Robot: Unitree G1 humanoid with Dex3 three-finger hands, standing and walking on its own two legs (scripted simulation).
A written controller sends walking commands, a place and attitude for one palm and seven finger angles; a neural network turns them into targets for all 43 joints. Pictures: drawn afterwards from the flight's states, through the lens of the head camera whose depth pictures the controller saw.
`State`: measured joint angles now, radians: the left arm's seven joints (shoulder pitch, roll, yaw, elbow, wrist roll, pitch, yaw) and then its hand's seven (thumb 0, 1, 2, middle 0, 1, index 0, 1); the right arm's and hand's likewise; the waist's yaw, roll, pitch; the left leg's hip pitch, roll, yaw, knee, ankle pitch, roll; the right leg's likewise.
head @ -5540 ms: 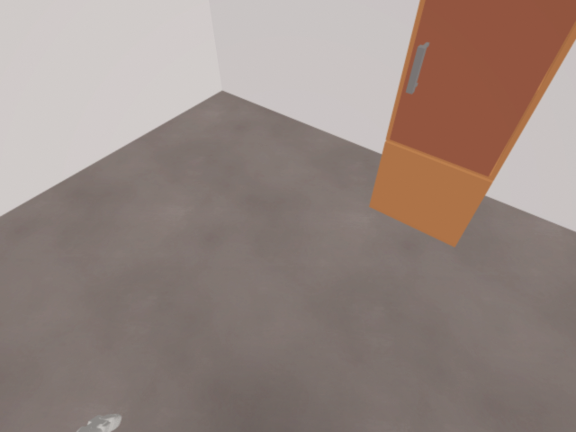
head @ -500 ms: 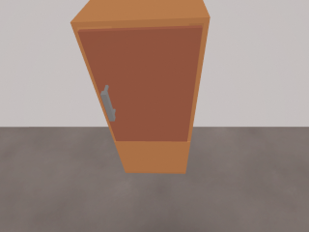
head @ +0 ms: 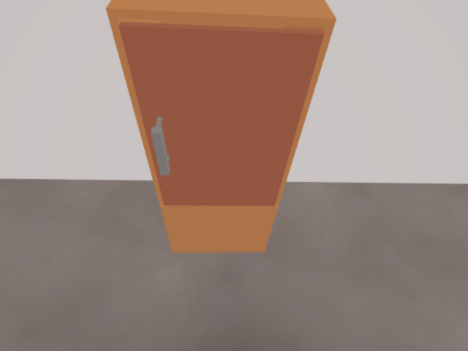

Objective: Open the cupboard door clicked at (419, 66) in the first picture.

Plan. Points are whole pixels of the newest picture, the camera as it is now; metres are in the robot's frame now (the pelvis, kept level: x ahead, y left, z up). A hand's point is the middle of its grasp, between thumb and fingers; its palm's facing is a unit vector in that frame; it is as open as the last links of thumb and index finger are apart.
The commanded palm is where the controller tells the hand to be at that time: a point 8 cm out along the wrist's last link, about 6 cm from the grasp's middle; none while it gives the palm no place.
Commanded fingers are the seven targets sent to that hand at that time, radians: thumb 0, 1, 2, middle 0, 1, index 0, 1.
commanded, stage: come to a stop and stand still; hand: left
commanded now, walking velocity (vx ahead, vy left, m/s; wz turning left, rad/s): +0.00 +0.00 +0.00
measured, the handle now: (162, 146) +0.58 +0.20 -0.04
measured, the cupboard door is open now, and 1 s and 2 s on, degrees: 0 0 0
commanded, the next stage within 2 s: look again from close up in 0.58 s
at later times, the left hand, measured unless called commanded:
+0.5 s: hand out of the picture +0.05 +0.16 -0.18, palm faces +0.07 -0.98 -0.21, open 7.2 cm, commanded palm none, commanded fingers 0.00 0.90 0.90 -0.20 -0.30 -0.20 -0.30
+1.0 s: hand out of the picture +0.02 +0.18 -0.18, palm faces +0.02 -0.98 -0.21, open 7.4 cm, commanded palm none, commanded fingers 0.00 0.90 0.90 -0.20 -0.30 -0.20 -0.30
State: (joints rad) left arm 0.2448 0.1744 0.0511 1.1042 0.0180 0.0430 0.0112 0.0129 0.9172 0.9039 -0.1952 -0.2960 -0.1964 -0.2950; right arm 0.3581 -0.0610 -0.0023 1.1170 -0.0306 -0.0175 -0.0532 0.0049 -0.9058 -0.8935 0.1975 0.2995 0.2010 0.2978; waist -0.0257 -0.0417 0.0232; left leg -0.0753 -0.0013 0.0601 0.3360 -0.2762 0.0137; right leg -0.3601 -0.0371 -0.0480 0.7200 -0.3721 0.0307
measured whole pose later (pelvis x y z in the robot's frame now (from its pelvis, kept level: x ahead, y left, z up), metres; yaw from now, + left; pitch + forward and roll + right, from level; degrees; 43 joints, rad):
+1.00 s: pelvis +0.02 +0.01 -0.01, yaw +0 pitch -1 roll +0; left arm 0.29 0.13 -0.01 1.12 0.01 -0.01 0.03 0.01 0.91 0.90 -0.20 -0.30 -0.20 -0.30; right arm 0.32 -0.15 0.01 1.09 -0.02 -0.01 -0.03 0.01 -0.93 -0.89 0.19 0.30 0.20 0.30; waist 0.00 0.04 0.02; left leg -0.15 0.00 0.10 0.48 -0.32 0.03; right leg -0.22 -0.05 -0.07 0.51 -0.28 0.01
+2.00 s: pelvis -0.03 -0.02 -0.11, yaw +3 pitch +16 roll -3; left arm 0.19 0.28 0.26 0.11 -0.34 -0.43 -0.47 0.01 0.28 0.64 -0.24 -0.69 -0.24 -0.69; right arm 0.15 -0.20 0.04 0.58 0.03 -0.23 -0.05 0.01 -0.90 -0.89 0.20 0.30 0.20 0.30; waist 0.04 0.03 -0.11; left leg -0.99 0.06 -0.03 1.28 -0.57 -0.02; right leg -0.97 -0.04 -0.17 1.21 -0.52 -0.06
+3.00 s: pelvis -0.01 +0.02 -0.08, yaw +2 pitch +16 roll -3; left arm -0.03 0.43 0.45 0.41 -0.37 -0.31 -0.52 -0.01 -0.50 0.31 -0.30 -1.20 -0.30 -1.19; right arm 0.27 -0.28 0.03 0.55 0.03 -0.20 -0.05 0.01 -0.90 -0.89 0.20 0.30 0.20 0.30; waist -0.01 0.02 -0.11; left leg -0.85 0.03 0.02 1.09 -0.52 0.05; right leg -0.84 -0.05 -0.11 1.00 -0.44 0.01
